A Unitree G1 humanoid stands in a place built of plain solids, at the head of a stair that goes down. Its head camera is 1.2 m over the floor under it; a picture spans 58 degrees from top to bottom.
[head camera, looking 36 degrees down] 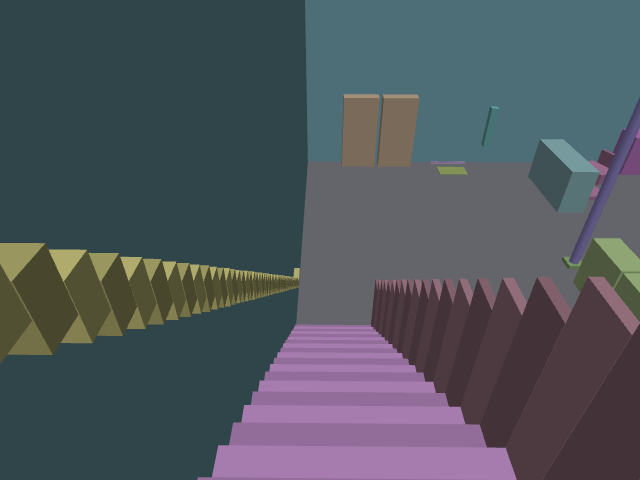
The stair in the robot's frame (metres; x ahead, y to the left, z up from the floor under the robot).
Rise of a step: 0.20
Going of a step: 0.23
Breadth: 1.23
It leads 1 degrees to the right of straight ahead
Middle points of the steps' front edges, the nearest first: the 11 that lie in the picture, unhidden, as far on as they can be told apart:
0.98 -0.18 -0.60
1.21 -0.18 -0.80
1.44 -0.18 -1.00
1.66 -0.18 -1.20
1.89 -0.19 -1.40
2.12 -0.19 -1.61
2.35 -0.19 -1.81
2.58 -0.19 -2.01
2.80 -0.19 -2.21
3.03 -0.20 -2.41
3.26 -0.20 -2.61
